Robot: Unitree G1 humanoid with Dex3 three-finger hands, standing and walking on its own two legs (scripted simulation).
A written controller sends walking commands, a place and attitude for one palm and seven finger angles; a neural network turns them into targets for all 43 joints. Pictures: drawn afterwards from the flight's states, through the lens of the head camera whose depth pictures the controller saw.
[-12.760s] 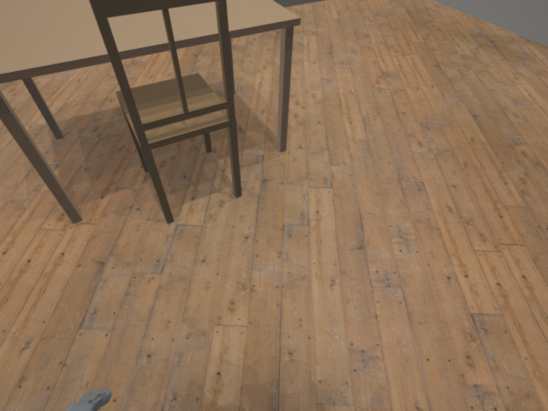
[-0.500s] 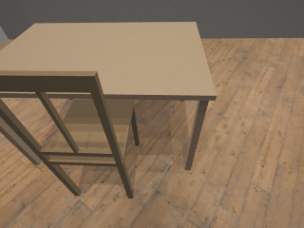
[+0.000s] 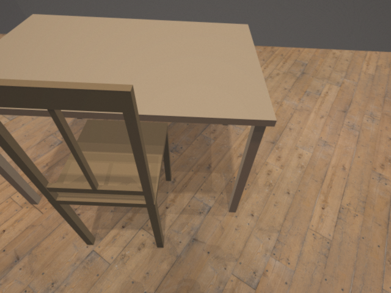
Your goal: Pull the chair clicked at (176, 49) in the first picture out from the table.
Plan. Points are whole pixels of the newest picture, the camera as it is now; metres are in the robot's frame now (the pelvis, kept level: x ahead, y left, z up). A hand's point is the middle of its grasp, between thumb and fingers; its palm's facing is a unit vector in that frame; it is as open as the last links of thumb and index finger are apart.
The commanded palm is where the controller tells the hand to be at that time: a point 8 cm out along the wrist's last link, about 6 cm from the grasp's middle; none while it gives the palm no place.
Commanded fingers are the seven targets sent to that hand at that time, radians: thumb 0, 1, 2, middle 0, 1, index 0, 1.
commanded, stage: look again from close up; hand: left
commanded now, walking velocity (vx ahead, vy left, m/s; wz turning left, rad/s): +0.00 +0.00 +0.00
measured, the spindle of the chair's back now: (78, 154) +0.47 +0.35 -0.05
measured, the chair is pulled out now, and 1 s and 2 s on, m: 0.00 0.00 0.00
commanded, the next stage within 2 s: raise the hand toward the chair's back in 0.84 s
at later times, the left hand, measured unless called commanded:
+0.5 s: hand out of the picture +0.05 +0.19 -0.18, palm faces +0.00 -0.98 -0.18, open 7.4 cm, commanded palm none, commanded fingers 0.00 0.90 0.90 -0.20 -0.30 -0.20 -0.30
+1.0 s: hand out of the picture +0.10 +0.20 -0.15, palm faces +0.10 -0.97 -0.21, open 7.4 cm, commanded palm +0.14 +0.25 -0.07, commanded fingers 0.00 0.81 0.86 -0.19 -0.29 -0.19 -0.29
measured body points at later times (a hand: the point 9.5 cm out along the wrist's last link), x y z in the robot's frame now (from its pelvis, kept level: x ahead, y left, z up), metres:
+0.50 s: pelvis +0.04 +0.02 +0.00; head +0.05 +0.02 +0.45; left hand +0.05 +0.24 -0.16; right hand +0.06 -0.21 -0.15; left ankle +0.03 +0.11 -0.74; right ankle +0.01 -0.11 -0.74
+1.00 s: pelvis +0.05 +0.01 +0.00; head +0.07 +0.01 +0.45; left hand +0.10 +0.25 -0.13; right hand +0.07 -0.23 -0.15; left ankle +0.03 +0.11 -0.74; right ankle +0.01 -0.11 -0.74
